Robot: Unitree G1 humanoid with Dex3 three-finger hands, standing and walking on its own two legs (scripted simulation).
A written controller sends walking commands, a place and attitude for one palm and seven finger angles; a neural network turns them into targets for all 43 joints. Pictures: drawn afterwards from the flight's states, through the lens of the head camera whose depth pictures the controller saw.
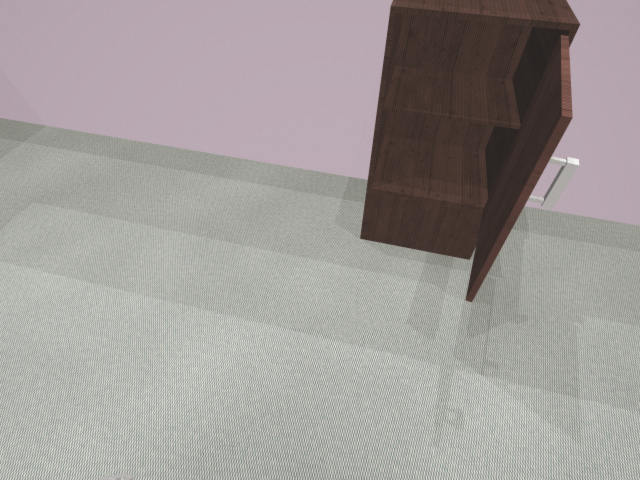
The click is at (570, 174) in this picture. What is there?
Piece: cupboard door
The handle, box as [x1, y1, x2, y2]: [527, 156, 578, 208]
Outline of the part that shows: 578,159 569,157 562,159 551,156 548,162 560,164 562,166 543,198 530,195 527,200 538,202 541,204 541,206 551,208 578,166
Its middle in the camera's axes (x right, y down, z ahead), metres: +0.49 -0.12 +0.83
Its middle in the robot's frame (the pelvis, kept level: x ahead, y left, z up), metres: +0.72 -0.45 -0.05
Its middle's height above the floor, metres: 0.72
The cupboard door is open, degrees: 81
